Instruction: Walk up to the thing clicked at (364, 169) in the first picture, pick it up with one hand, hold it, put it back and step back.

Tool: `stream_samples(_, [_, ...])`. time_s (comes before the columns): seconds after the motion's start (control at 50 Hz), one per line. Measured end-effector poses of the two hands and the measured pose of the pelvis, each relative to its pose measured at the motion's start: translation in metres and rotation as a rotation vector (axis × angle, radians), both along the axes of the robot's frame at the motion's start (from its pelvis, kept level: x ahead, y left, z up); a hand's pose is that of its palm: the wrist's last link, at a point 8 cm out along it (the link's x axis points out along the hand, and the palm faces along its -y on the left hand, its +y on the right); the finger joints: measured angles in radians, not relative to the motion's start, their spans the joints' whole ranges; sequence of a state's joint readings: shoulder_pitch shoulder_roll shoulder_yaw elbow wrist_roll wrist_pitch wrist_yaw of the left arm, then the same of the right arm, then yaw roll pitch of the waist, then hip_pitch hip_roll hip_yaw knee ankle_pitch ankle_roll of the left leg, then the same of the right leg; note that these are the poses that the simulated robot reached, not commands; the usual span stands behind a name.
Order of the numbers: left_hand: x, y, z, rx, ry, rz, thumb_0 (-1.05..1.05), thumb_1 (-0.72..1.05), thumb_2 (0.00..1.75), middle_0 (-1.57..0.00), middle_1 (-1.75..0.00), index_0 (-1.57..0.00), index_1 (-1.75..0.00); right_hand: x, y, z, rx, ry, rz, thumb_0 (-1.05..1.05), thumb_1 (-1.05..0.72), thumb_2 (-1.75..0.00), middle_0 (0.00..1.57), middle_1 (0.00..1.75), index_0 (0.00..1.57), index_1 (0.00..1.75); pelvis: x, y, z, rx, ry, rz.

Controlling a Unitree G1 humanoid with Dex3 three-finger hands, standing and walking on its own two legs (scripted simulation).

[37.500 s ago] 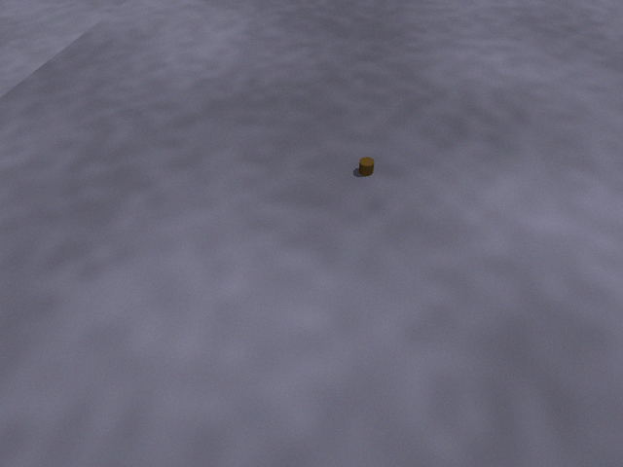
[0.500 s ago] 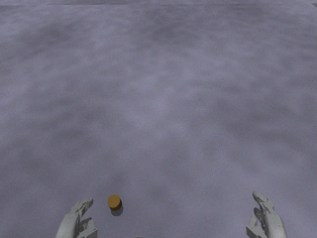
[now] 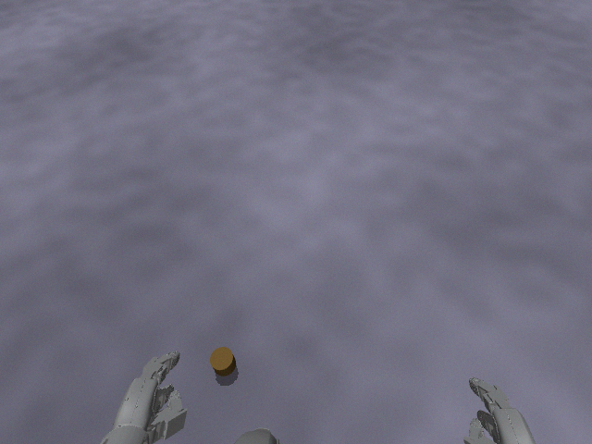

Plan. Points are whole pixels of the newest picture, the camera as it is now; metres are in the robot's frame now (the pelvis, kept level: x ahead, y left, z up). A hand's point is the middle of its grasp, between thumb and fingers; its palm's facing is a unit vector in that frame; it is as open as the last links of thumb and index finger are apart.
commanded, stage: stand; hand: left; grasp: from above
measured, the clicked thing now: (223, 361) +0.44 +0.29 -0.69
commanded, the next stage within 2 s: none
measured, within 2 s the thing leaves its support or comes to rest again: neither
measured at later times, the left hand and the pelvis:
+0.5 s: hand out of the picture +0.04 +0.24 -0.11, palm faces +0.04 -0.95 -0.32, open 7.4 cm; pelvis +0.00 +0.01 +0.05, yaw +1 degrees
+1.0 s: hand out of the picture +0.05 +0.25 -0.11, palm faces +0.04 -0.94 -0.33, open 7.4 cm; pelvis +0.00 +0.00 +0.06, yaw +1 degrees
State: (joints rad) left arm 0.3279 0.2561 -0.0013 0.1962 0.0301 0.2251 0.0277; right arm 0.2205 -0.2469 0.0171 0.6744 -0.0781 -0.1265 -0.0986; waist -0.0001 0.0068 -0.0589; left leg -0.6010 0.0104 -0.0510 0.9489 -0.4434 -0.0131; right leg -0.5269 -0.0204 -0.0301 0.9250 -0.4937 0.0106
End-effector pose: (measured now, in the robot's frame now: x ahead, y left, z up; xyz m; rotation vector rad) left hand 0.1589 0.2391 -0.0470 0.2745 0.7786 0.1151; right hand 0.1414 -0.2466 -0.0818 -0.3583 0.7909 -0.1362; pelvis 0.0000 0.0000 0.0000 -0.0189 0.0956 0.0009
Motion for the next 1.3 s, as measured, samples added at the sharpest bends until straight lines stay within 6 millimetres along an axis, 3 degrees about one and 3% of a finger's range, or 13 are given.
stream_samples(0.1, [-0.019, 0.026, -0.017, 0.039, 0.096, 0.042, 0.01, 0.9, 0.9, -0.21, -0.3, -0.2, -0.3, -0.019, -0.011, -0.003, 0.026, 0.165, -0.01, 0.01, -0.91, -0.9, 0.2, 0.3, 0.2, 0.3, -0.004, 0.003, 0.014, 0.02, -0.055, -0.002])
stream_samples(0.24, [-0.066, 0.051, -0.03, 0.049, 0.269, 0.125, 0.01, 0.91, 0.9, -0.21, -0.3, -0.2, -0.3, -0.048, -0.019, 0.002, 0.025, 0.277, -0.078, 0.01, -0.91, -0.9, 0.2, 0.3, 0.2, 0.3, -0.001, 0.01, 0.029, 0.014, -0.096, -0.001])
stream_samples(0.4, [-0.115, 0.052, -0.032, 0.031, 0.425, 0.182, 0.01, 0.91, 0.9, -0.21, -0.3, -0.2, -0.3, -0.068, -0.012, 0.003, 0.051, 0.372, -0.117, 0.01, -0.91, -0.9, 0.2, 0.3, 0.2, 0.3, 0.001, 0.011, 0.044, 0.013, -0.132, 0.009])
stream_samples(0.52, [-0.133, 0.049, -0.031, 0.022, 0.486, 0.196, 0.01, 0.91, 0.9, -0.21, -0.3, -0.2, -0.3, -0.074, -0.01, 0.004, 0.066, 0.402, -0.132, 0.01, -0.91, -0.9, 0.2, 0.3, 0.2, 0.3, 0.0, 0.011, 0.05, 0.012, -0.153, 0.014])
stream_samples(0.66, [-0.136, 0.049, -0.029, 0.025, 0.496, 0.203, 0.01, 0.91, 0.9, -0.21, -0.3, -0.2, -0.3, -0.077, -0.014, 0.007, 0.064, 0.417, -0.14, 0.01, -0.91, -0.9, 0.2, 0.3, 0.2, 0.3, -0.001, 0.009, 0.054, 0.012, -0.164, 0.019])
stream_samples(0.96, [-0.12, 0.051, -0.023, 0.037, 0.482, 0.199, 0.0, 0.91, 0.9, -0.21, -0.3, -0.2, -0.3, -0.08, -0.029, 0.01, 0.044, 0.446, -0.148, 0.01, -0.91, -0.9, 0.2, 0.3, 0.2, 0.3, 0.001, 0.003, 0.057, 0.013, -0.159, 0.023])
stream_samples(1.3, [-0.098, 0.046, -0.019, 0.034, 0.462, 0.187, 0.0, 0.91, 0.9, -0.21, -0.3, -0.2, -0.3, -0.067, -0.037, 0.012, 0.038, 0.442, -0.136, 0.01, -0.91, -0.9, 0.2, 0.3, 0.2, 0.3, 0.009, -0.003, 0.059, 0.015, -0.149, 0.022])
